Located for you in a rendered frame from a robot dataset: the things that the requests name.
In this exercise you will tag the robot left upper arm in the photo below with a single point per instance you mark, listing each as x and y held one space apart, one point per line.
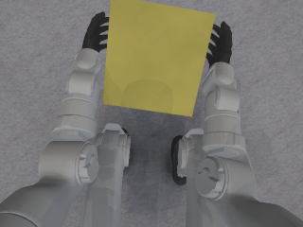
65 168

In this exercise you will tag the robot left hand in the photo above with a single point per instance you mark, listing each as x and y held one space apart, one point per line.
92 36

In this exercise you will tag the carton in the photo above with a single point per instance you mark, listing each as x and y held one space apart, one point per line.
155 56

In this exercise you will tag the right robot shin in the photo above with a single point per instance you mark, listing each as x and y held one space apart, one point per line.
180 171

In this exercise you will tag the robot right hand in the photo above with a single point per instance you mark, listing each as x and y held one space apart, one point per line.
222 51

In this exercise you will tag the robot right upper arm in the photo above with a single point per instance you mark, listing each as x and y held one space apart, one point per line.
229 186

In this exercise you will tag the robot left thigh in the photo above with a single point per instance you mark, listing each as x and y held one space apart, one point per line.
102 201

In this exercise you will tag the robot left forearm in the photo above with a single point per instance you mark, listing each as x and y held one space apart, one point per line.
76 120

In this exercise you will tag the robot right forearm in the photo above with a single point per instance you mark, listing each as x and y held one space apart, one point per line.
223 114

